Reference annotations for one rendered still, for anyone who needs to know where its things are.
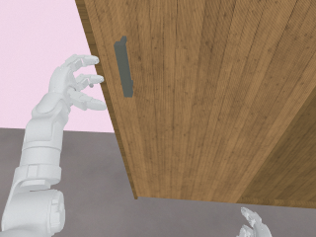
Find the right robot hand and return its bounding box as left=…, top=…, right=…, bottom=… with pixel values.
left=236, top=207, right=273, bottom=237

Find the robot left upper arm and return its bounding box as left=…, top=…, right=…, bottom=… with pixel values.
left=0, top=189, right=65, bottom=237

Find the robot left forearm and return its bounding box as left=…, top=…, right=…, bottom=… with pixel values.
left=1, top=92, right=71, bottom=231

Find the wardrobe door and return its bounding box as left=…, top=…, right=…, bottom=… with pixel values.
left=84, top=0, right=316, bottom=203
left=241, top=86, right=316, bottom=202

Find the handle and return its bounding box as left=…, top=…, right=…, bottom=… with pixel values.
left=114, top=36, right=133, bottom=98

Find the left robot hand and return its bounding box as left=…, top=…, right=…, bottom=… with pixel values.
left=48, top=53, right=107, bottom=111

